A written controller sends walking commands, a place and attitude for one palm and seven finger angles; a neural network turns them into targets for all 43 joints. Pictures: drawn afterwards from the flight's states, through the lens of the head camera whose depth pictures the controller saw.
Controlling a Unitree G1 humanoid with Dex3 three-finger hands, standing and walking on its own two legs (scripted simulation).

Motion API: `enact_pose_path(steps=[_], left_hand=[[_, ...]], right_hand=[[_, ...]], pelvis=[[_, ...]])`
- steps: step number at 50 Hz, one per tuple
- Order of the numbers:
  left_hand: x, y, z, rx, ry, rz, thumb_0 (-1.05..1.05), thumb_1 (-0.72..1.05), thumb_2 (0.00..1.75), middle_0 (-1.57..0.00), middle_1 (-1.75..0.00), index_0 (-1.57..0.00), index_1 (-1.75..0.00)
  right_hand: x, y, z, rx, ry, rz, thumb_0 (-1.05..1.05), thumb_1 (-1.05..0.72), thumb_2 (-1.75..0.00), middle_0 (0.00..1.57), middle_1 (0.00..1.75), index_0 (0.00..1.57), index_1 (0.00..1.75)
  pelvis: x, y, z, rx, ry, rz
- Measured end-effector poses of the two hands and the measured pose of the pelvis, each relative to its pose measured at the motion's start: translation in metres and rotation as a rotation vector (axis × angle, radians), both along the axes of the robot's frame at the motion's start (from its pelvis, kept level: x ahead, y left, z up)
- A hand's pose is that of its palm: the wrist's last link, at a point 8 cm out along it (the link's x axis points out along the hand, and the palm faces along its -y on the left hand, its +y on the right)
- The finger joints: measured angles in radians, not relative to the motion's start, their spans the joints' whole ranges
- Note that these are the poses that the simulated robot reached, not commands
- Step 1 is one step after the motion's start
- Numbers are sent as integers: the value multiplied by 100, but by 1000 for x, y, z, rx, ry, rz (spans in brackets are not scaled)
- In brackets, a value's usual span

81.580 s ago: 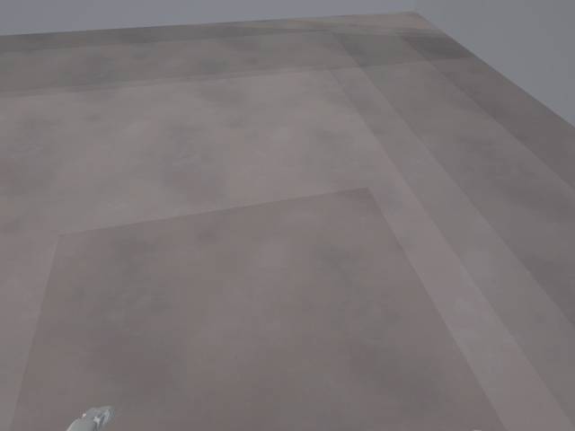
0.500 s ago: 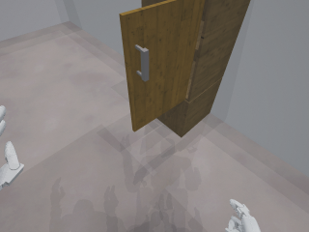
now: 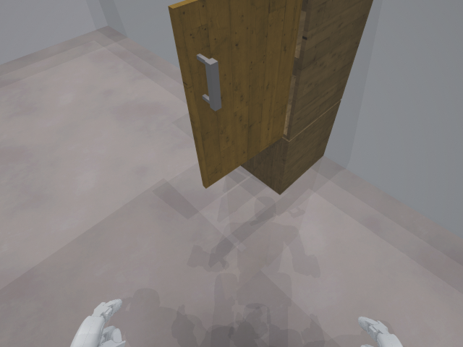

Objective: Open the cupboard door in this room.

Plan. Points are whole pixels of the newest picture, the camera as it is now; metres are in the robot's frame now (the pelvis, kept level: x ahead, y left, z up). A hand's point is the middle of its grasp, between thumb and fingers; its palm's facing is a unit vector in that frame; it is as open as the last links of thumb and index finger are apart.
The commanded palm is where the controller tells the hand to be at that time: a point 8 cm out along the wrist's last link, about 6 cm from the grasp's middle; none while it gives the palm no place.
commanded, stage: let the arm hang, fingers relaxed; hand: left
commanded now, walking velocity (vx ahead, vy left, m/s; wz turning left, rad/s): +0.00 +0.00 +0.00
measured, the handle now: (208, 82) +0.67 +0.08 +0.09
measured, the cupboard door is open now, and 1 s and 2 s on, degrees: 86 86 86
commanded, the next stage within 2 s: look to check the result in 0.88 s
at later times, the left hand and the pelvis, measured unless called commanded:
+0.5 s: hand out of the picture +0.04 +0.22 -0.14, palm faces +0.03 -0.94 -0.34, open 7.4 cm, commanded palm none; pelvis +0.01 -0.02 +0.01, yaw +1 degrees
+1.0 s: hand out of the picture +0.10 +0.20 -0.14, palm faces +0.01 -0.96 -0.29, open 7.4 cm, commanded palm none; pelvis +0.03 -0.02 +0.02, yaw +1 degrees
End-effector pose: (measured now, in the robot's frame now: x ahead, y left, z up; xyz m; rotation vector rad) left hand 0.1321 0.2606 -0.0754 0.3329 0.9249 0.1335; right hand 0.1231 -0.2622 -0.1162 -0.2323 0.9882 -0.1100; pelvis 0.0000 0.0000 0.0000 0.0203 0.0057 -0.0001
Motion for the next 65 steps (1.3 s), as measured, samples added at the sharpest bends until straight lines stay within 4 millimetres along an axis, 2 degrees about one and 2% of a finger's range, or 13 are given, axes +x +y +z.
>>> enact_pose_path(steps=[3,5,10,13,16,20,26,33,39,50,65], left_hand=[[-43,-34,-41,-113,192,16,1,90,90,-20,-30,-19,-30],[-67,-48,-56,-160,270,56,1,92,90,-21,-30,-20,-30],[-100,-39,-61,-143,358,127,0,96,90,-21,-30,-20,-31],[-113,-27,-56,-109,394,154,0,95,90,-21,-30,-20,-30],[-117,-15,-48,-69,413,174,0,93,90,-21,-30,-20,-30],[-113,-2,-38,-24,407,190,1,92,90,-21,-30,-20,-30],[-90,6,-27,9,352,189,1,91,90,-20,-30,-20,-30],[-60,-1,-25,-7,289,164,1,91,90,-20,-30,-20,-30],[-44,-12,-29,-37,272,144,1,90,90,-20,-30,-20,-30],[-40,-15,-33,-45,304,146,1,90,90,-21,-30,-20,-30],[-31,-3,-25,-1,318,166,1,90,90,-20,-30,-20,-30]], right_hand=[[-36,-10,-1,-33,130,-23,1,-91,-90,20,30,20,30],[-61,-16,0,-55,219,-37,1,-91,-90,20,30,20,30],[-105,-23,1,-73,381,-66,1,-91,-90,20,30,20,30],[-118,-23,-2,-60,419,-83,1,-91,-90,20,30,20,30],[-121,-20,-6,-40,428,-92,1,-91,-90,20,30,20,30],[-117,-13,-13,-8,416,-90,1,-91,-90,20,30,20,30],[-98,-6,-18,23,376,-76,1,-91,-90,20,30,20,30],[-71,-10,-15,17,322,-67,0,-91,-90,20,30,20,30],[-54,-21,-7,-16,294,-68,0,-91,-90,20,30,20,30],[-38,-40,1,-64,293,-69,0,-91,-90,20,30,20,30],[-19,-43,-1,-60,301,-51,1,-91,-90,20,30,20,30]], pelvis=[[-3,-6,2,2,-10,4],[-4,-10,4,-2,-15,10],[-3,-17,8,-14,-21,22],[-2,-18,10,-18,-25,22],[0,-18,12,-19,-28,20],[3,-18,13,-17,-30,16],[9,-18,15,-13,-35,14],[15,-19,16,-11,-38,14],[21,-20,18,-12,-36,14],[32,-24,19,-14,-29,14],[45,-28,20,-17,-18,19]])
